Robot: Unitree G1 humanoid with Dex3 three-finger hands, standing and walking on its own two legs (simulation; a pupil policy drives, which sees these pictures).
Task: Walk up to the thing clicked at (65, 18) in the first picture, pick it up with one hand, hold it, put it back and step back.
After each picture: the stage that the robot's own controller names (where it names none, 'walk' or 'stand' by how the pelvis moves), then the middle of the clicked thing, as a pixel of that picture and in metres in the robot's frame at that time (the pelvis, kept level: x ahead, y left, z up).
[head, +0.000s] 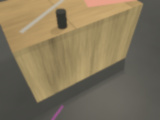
stand; (61, 19) +0.89 +0.14 -0.08
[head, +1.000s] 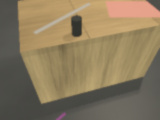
rise first; (76, 26) +0.81 +0.09 -0.07
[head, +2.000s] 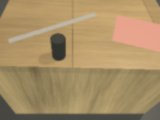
walk; (58, 47) +0.54 +0.15 -0.04
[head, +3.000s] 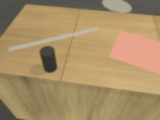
stand; (48, 59) +0.51 +0.18 -0.05
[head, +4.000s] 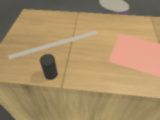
stand; (49, 67) +0.49 +0.18 -0.08
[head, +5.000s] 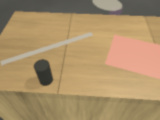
stand; (44, 73) +0.45 +0.19 -0.08
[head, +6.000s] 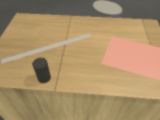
stand; (42, 70) +0.48 +0.20 -0.08
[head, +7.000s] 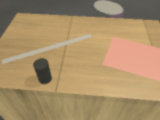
stand; (43, 71) +0.47 +0.20 -0.08
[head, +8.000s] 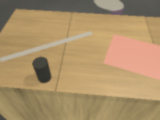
rise first; (42, 70) +0.47 +0.20 -0.08
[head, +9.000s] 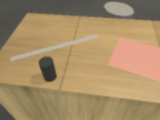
rise first; (48, 69) +0.48 +0.20 -0.08
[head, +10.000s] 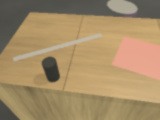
go down; (51, 70) +0.47 +0.20 -0.08
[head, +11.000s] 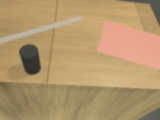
go down; (31, 60) +0.46 +0.18 -0.04
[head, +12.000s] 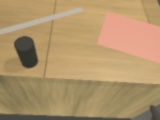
approach; (27, 53) +0.47 +0.18 -0.02
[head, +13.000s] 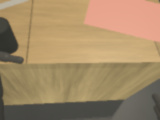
close; (3, 37) +0.50 +0.21 +0.02
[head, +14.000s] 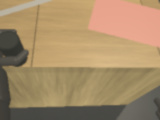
lift; (13, 50) +0.46 +0.19 +0.02
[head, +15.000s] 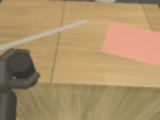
lift; (24, 71) +0.36 +0.19 +0.08
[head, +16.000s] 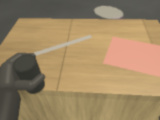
hold; (30, 75) +0.33 +0.18 +0.12
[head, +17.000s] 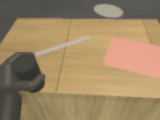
hold; (30, 74) +0.33 +0.17 +0.12
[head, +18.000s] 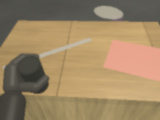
hold; (34, 76) +0.33 +0.16 +0.11
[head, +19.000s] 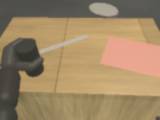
crouch; (30, 59) +0.40 +0.18 +0.11
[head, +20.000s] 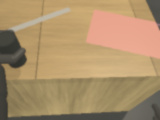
lower; (11, 50) +0.46 +0.20 +0.03
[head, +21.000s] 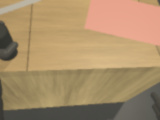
lower; (2, 43) +0.48 +0.20 +0.02
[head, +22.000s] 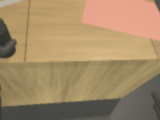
lower; (0, 40) +0.49 +0.20 +0.02
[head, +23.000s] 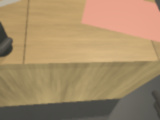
lower; out of the picture +0.49 +0.21 +0.02
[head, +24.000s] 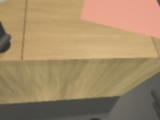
rest; out of the picture +0.50 +0.21 +0.03
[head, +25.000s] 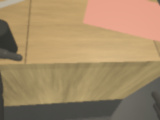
withdraw; (2, 39) +0.49 +0.20 +0.02
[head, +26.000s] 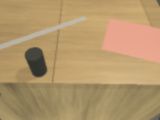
sink last; (36, 62) +0.46 +0.18 -0.02
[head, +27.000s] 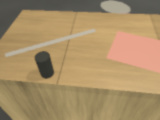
stand; (44, 65) +0.49 +0.20 -0.03
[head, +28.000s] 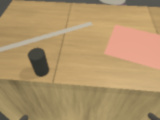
stand; (39, 62) +0.47 +0.20 -0.02
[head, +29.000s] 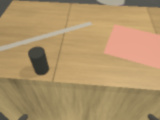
stand; (39, 61) +0.47 +0.20 -0.02
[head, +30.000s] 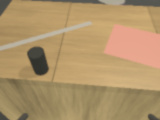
stand; (38, 61) +0.47 +0.20 -0.02
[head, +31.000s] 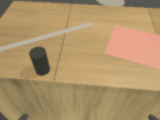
stand; (40, 61) +0.47 +0.20 -0.02
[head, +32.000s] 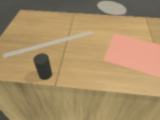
stand; (43, 67) +0.48 +0.20 -0.06
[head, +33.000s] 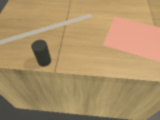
walk; (42, 53) +0.51 +0.20 -0.07
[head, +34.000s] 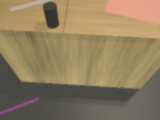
walk; (51, 15) +0.71 +0.16 -0.05
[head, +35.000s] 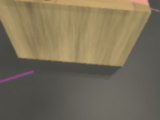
walk; out of the picture +1.01 +0.24 -0.06
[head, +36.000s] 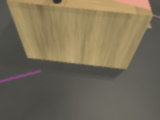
stand; out of the picture +1.09 +0.20 -0.07
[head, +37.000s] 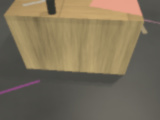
stand; (51, 5) +1.08 +0.23 -0.08
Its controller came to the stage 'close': yes
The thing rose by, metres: 0.21
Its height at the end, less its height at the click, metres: +0.00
